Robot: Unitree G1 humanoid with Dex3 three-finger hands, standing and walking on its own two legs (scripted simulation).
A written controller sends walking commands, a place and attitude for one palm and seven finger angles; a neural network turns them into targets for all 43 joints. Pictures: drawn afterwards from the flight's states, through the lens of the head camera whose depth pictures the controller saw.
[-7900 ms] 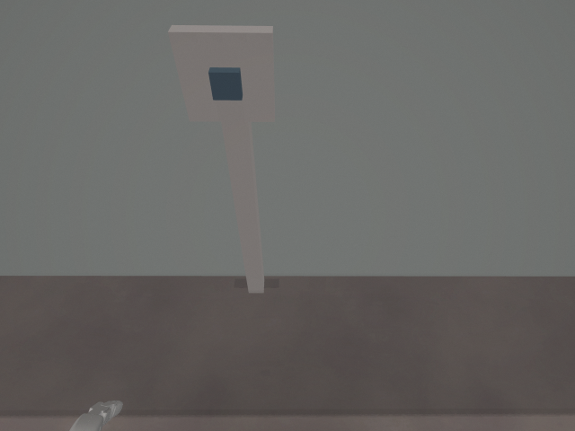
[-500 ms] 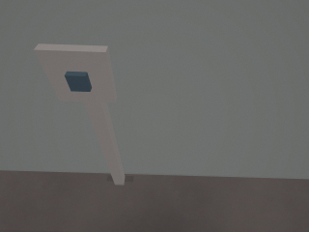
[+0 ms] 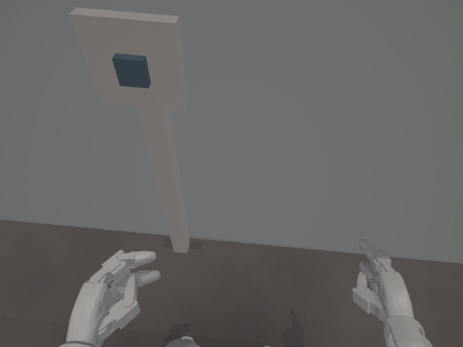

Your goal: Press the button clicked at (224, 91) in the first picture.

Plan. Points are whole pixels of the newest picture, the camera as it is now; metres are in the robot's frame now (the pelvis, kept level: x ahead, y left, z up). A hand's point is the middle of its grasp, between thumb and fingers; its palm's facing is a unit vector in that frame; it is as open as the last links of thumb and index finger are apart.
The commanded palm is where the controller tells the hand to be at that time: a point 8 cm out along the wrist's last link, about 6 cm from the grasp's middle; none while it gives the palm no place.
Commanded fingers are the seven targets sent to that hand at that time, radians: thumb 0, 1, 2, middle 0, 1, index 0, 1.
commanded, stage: raise the hand and make a fist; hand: left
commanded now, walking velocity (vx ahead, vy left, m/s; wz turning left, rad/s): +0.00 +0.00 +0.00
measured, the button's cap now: (133, 70) +0.55 +0.24 +0.18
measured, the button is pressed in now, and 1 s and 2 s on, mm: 0 0 0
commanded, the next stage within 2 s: aim a knuckle at the button in 1.54 s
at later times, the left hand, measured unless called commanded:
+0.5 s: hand (96, 244) +0.23 +0.21 +0.11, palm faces +0.12 -0.99 -0.09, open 3.1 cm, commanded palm +0.20 +0.25 +0.10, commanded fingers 0.00 0.90 0.90 -1.30 -1.50 -1.30 -1.50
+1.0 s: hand (76, 212) +0.25 +0.23 +0.15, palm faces +0.00 -1.00 -0.07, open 3.1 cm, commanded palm +0.22 +0.29 +0.17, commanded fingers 0.00 0.90 0.90 -1.30 -1.50 -1.30 -1.50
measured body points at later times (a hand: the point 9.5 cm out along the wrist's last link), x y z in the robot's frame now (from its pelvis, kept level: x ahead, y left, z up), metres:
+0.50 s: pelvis +0.02 +0.02 +0.02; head +0.05 +0.01 +0.47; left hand +0.22 +0.27 +0.11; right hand +0.15 -0.23 -0.07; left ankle +0.02 +0.11 -0.69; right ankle +0.01 -0.07 -0.69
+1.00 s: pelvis +0.03 +0.03 +0.04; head +0.03 +0.02 +0.49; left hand +0.25 +0.29 +0.16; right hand +0.24 -0.17 -0.02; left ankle +0.02 +0.12 -0.69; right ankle +0.01 -0.07 -0.69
